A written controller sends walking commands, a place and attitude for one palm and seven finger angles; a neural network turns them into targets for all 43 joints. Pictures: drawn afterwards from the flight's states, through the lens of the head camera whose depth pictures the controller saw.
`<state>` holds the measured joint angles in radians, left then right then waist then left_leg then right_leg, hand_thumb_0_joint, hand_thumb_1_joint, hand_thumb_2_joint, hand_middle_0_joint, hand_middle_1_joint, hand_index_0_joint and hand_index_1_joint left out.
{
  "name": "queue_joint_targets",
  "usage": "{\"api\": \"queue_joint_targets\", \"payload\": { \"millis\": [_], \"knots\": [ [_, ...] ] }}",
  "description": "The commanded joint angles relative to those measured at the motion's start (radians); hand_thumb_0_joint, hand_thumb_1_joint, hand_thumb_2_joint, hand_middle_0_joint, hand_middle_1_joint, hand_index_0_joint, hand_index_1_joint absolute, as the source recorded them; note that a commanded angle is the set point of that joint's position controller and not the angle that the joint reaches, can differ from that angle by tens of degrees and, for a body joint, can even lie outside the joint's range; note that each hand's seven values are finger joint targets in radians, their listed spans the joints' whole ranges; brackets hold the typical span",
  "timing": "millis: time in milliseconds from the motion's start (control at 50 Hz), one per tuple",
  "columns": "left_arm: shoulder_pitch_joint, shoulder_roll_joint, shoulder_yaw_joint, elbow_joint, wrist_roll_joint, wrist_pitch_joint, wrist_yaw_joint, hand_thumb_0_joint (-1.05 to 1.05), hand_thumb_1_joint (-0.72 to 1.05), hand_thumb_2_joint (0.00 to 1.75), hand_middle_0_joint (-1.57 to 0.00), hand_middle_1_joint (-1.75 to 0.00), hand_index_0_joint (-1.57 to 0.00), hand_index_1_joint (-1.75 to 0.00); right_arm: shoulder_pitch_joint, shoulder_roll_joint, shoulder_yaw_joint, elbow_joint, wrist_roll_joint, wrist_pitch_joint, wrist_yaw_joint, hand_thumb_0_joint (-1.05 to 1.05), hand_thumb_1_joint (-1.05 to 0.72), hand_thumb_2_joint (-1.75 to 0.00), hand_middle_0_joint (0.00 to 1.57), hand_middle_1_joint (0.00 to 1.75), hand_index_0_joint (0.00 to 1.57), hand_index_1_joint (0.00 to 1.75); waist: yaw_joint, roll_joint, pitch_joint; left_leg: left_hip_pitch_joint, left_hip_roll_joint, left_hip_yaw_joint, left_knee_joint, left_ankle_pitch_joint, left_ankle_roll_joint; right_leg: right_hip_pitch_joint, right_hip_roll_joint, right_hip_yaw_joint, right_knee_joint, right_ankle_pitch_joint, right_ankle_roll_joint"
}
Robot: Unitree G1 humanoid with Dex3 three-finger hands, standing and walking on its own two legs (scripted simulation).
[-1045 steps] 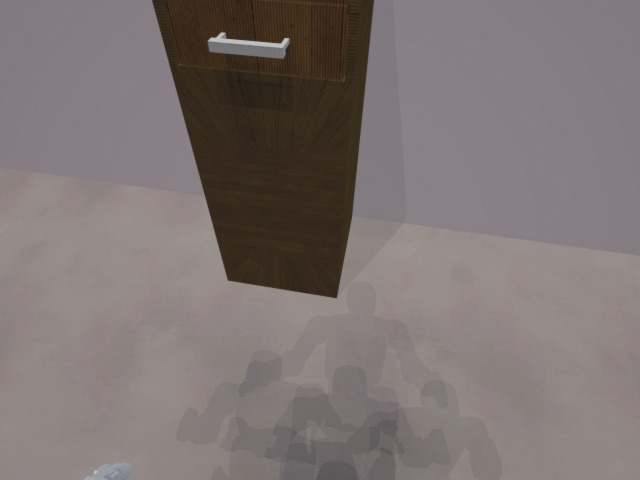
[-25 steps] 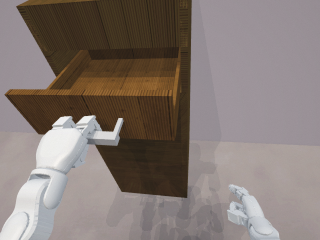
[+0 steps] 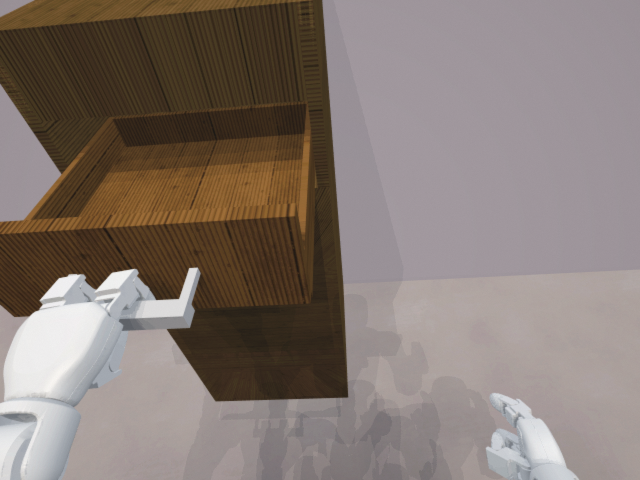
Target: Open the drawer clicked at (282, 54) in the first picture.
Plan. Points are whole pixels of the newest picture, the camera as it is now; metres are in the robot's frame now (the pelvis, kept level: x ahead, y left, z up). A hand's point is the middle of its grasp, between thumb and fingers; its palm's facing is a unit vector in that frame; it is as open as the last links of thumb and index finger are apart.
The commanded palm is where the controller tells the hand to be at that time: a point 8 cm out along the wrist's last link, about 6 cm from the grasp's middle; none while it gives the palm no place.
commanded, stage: pull the drawer open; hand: left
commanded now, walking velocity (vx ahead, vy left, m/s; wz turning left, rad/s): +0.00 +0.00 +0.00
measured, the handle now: (123, 298) +0.26 +0.24 +0.16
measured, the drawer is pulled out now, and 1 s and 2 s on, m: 0.24 0.29 0.29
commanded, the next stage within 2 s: open the thumb to release the handle in 0.48 s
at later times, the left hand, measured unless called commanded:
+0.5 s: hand (87, 406) +0.15 +0.23 +0.14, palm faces +0.11 -0.12 -0.99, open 5.8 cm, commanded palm +0.09 +0.23 +0.20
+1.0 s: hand (77, 402) +0.15 +0.24 +0.14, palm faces +0.10 -0.08 -0.99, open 10.6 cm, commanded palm +0.12 +0.24 +0.20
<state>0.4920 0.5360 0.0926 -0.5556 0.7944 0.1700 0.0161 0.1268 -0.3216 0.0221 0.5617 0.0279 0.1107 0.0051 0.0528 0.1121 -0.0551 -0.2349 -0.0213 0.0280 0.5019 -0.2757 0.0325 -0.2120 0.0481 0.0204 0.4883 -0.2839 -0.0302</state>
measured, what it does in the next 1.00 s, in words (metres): stands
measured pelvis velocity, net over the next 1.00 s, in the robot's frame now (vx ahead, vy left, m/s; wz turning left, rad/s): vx -0.02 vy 0.00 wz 0.04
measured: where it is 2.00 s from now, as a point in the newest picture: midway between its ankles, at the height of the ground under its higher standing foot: outside the picture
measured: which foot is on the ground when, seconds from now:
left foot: down 0.00-1.00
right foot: down 0.00-1.00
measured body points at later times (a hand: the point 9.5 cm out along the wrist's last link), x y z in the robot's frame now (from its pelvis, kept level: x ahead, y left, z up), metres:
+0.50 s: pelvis +0.01 +0.01 +0.00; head -0.01 -0.03 +0.44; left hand +0.14 +0.24 +0.19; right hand +0.26 -0.17 -0.08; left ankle -0.01 +0.10 -0.74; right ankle -0.02 -0.10 -0.74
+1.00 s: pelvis -0.02 +0.00 +0.00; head -0.04 -0.05 +0.45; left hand +0.14 +0.24 +0.19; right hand +0.22 -0.20 -0.09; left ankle -0.01 +0.10 -0.74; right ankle -0.02 -0.10 -0.74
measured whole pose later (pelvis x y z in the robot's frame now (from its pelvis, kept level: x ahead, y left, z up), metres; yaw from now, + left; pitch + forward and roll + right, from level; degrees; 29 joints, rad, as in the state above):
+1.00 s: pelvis -0.02 +0.00 +0.00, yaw +2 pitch -3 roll +0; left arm 0.46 0.55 0.06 -0.54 0.82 0.16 -0.01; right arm 0.09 -0.27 0.06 0.59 0.02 0.10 -0.02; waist 0.10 0.13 -0.03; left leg -0.20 -0.03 -0.01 0.50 -0.24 0.03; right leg -0.17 0.04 -0.02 0.47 -0.26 -0.03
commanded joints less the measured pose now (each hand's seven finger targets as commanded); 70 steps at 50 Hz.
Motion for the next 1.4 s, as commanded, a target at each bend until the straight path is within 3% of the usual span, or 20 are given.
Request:
{"api": "queue_joint_targets", "payload": {
  "millis": [0,220,420,480,520,540,560,600,680,700,780,820,900,960,1140,1160,1200,1280,1320,1380],
  "knots": [
    [0.08,0.152,0.136,-0.345,-0.005,-0.024,0.086,0.0,0.9,0.9,-0.4,-1.35,-0.4,-1.35,-0.225,-0.056,-0.019,-0.217,0.005,-0.067,0.008,0.0,-0.9,-0.9,0.2,0.3,0.2,0.3,0.08,-0.033,-0.163,0.045,0.028,-0.011,-0.018,0.354,-0.015,0.058,-0.041,-0.035,-0.034,0.308,0.026],
    [0.31,0.149,0.167,-0.394,-0.003,-0.011,0.141,0.0,0.9,0.9,-0.4,-1.35,-0.4,-1.35,-0.204,-0.06,-0.016,-0.236,0.015,-0.031,0.024,0.0,-0.9,-0.9,0.2,0.3,0.2,0.3,0.082,-0.072,-0.144,0.044,0.061,-0.014,0.016,0.453,-0.026,0.036,-0.041,-0.04,-0.01,0.368,0.041],
    [0.229,0.129,0.133,-0.379,0.031,0.003,0.15,0.0,0.9,0.9,-0.4,-1.35,-0.4,-1.35,-0.199,-0.045,-0.003,-0.227,0.006,-0.026,0.028,0.0,-0.9,-0.9,0.2,0.3,0.2,0.3,0.076,-0.05,-0.135,0.06,0.072,-0.033,0.007,0.435,-0.031,0.007,-0.033,-0.053,-0.013,0.275,0.034],
    [0.209,0.166,0.16,-0.394,0.022,0.017,0.148,0.0,0.9,0.9,-0.4,-1.35,-0.4,-1.35,-0.232,-0.057,-0.003,-0.236,0.015,-0.028,0.023,0.0,-0.9,-0.9,0.2,0.3,0.2,0.3,0.081,-0.025,-0.141,0.063,0.077,-0.035,0.007,0.405,-0.033,0.022,-0.029,-0.042,-0.015,0.273,0.03],
    [0.199,0.131,0.122,-0.362,0.037,0.013,0.139,0.0,0.9,0.9,-0.4,-1.35,-0.4,-1.35,-0.207,-0.042,-0.002,-0.222,0.008,-0.027,0.025,0.0,-0.9,-0.9,0.2,0.3,0.2,0.3,0.073,-0.042,-0.106,0.058,0.074,-0.033,-0.002,0.411,-0.029,0.005,-0.032,-0.051,-0.023,0.253,0.031],
    [0.192,0.143,0.13,-0.377,0.032,0.013,0.137,0.0,0.9,0.9,-0.4,-1.35,-0.4,-1.35,-0.208,-0.052,-0.003,-0.225,0.005,-0.025,0.025,0.0,-0.9,-0.9,0.2,0.3,0.2,0.3,0.078,-0.042,-0.119,0.058,0.07,-0.032,-0.006,0.406,-0.029,0.019,-0.031,-0.052,-0.027,0.268,0.032],
    [-0.068,0.262,0.221,-0.271,0.07,0.016,0.142,0.0,0.9,0.9,-0.4,-1.35,-0.4,-1.35,-0.21,-0.045,0.002,-0.163,-0.008,-0.017,0.007,0.0,-0.9,-0.9,0.2,0.3,0.2,0.3,0.051,-0.074,-0.064,0.031,0.051,-0.04,-0.017,0.317,-0.028,-0.024,-0.023,-0.037,-0.037,0.218,0.017],
    [-0.09,0.221,0.191,-0.243,0.077,0.014,0.134,0.0,0.76,0.84,-0.39,-1.34,-0.39,-1.34,-0.234,-0.021,0.011,-0.179,-0.013,-0.029,-0.005,0.0,-0.9,-0.9,0.2,0.3,0.2,0.3,0.073,-0.05,-0.064,0.046,0.04,-0.046,-0.029,0.25,-0.018,-0.009,-0.029,-0.038,-0.052,0.148,0.009],
    [-0.048,0.19,0.159,-0.238,0.005,0.001,0.089,0.0,0.48,0.72,-0.37,-1.3,-0.37,-1.3,-0.252,-0.038,-0.008,-0.184,0.012,-0.053,-0.015,0.0,-0.9,-0.9,0.2,0.3,0.2,0.3,0.067,-0.004,-0.116,0.086,0.036,-0.043,-0.042,0.266,-0.022,0.04,-0.027,-0.033,-0.063,0.186,0.019],
    [-0.079,0.15,0.103,-0.265,0.006,0.0,0.074,0.0,0.41,0.69,-0.36,-1.3,-0.36,-1.3,-0.238,-0.028,0.0,-0.19,0.002,-0.061,-0.016,0.0,-0.9,-0.9,0.2,0.3,0.2,0.3,0.066,-0.015,-0.137,0.089,0.029,-0.043,-0.046,0.28,-0.018,0.042,-0.034,-0.047,-0.06,0.189,0.022],
    [-0.05,0.228,0.171,-0.189,0.025,0.012,0.056,0.0,0.13,0.57,-0.35,-1.27,-0.35,-1.27,-0.259,-0.043,0.002,-0.165,0.008,-0.058,-0.023,0.0,-0.9,-0.9,0.2,0.3,0.2,0.3,0.069,-0.049,-0.049,0.05,0.037,-0.037,-0.064,0.227,-0.021,0.039,-0.033,-0.032,-0.088,0.156,0.019],
    [-0.105,0.17,0.101,-0.161,0.048,0.007,0.036,0.0,-0.01,0.51,-0.33,-1.25,-0.33,-1.25,-0.248,-0.026,0.003,-0.153,-0.004,-0.054,-0.02,0.0,-0.9,-0.9,0.2,0.3,0.2,0.3,0.056,-0.068,-0.014,0.047,0.031,-0.034,-0.078,0.207,-0.014,0.014,-0.036,-0.039,-0.1,0.111,0.019],
    [-0.116,0.183,0.11,-0.178,0.037,-0.014,0.019,0.0,-0.29,0.39,-0.32,-1.22,-0.32,-1.22,-0.249,-0.023,0.009,-0.165,-0.004,-0.076,-0.027,0.0,-0.9,-0.9,0.2,0.3,0.2,0.3,0.069,-0.07,-0.072,0.063,0.02,-0.032,-0.075,0.186,-0.011,0.043,-0.04,-0.033,-0.107,0.096,0.023],
    [-0.154,0.203,0.122,-0.165,0.046,-0.038,0.018,0.0,-0.5,0.3,-0.3,-1.2,-0.3,-1.2,-0.248,-0.03,0.003,-0.155,-0.009,-0.075,-0.035,0.0,-0.9,-0.9,0.2,0.3,0.2,0.3,0.064,-0.084,-0.042,0.063,0.015,-0.029,-0.076,0.168,-0.009,0.025,-0.043,-0.023,-0.126,0.08,0.026],
    [-0.226,0.266,0.201,-0.044,0.019,-0.109,0.017,0.0,-0.5,0.3,-0.3,-1.2,-0.3,-1.2,-0.235,-0.019,-0.005,-0.114,-0.014,-0.111,-0.054,0.0,-0.9,-0.9,0.2,0.3,0.2,0.3,0.065,-0.069,-0.021,0.065,-0.005,-0.03,-0.068,0.126,-0.007,0.019,-0.049,0.002,-0.163,0.019,0.026],
    [-0.22,0.125,0.064,-0.04,0.017,-0.11,0.006,0.0,-0.5,0.3,-0.3,-1.2,-0.3,-1.2,-0.243,-0.01,-0.005,-0.124,-0.016,-0.116,-0.049,0.0,-0.9,-0.9,0.2,0.3,0.2,0.3,0.049,-0.065,0.0,0.069,-0.012,-0.024,-0.063,0.133,-0.005,-0.013,-0.049,-0.009,-0.16,0.034,0.028],
    [-0.212,0.162,0.104,-0.047,-0.002,-0.12,0.001,0.0,-0.5,0.3,-0.3,-1.2,-0.3,-1.2,-0.224,-0.015,-0.009,-0.116,-0.011,-0.132,-0.044,0.0,-0.9,-0.9,0.2,0.3,0.2,0.3,0.047,-0.044,-0.024,0.07,-0.003,-0.026,-0.068,0.136,-0.012,-0.002,-0.043,-0.017,-0.154,0.038,0.025],
    [-0.317,0.24,0.151,-0.024,0.044,-0.116,0.028,0.0,-0.5,0.3,-0.3,-1.2,-0.3,-1.2,-0.246,-0.021,-0.008,-0.106,-0.012,-0.123,-0.052,0.0,-0.9,-0.9,0.2,0.3,0.2,0.3,0.051,-0.063,-0.034,0.056,-0.005,-0.033,-0.062,0.116,-0.012,-0.005,-0.044,0.002,-0.157,0.004,0.019],
    [-0.31,0.168,0.084,-0.005,0.06,-0.114,0.022,0.0,-0.5,0.3,-0.3,-1.2,-0.3,-1.2,-0.234,-0.01,-0.01,-0.101,-0.016,-0.119,-0.046,0.0,-0.9,-0.9,0.2,0.3,0.2,0.3,0.051,-0.076,-0.041,0.061,-0.007,-0.032,-0.07,0.136,-0.008,-0.007,-0.045,-0.015,-0.147,0.023,0.017],
    [-0.368,0.196,0.094,-0.034,0.041,-0.113,0.017,0.0,-0.5,0.3,-0.3,-1.2,-0.3,-1.2,-0.244,-0.018,-0.014,-0.106,-0.006,-0.124,-0.048,0.0,-0.9,-0.9,0.2,0.3,0.2,0.3,0.047,-0.039,-0.08,0.075,-0.003,-0.039,-0.076,0.143,-0.013,0.012,-0.034,-0.021,-0.133,0.047,0.015]
  ]
}}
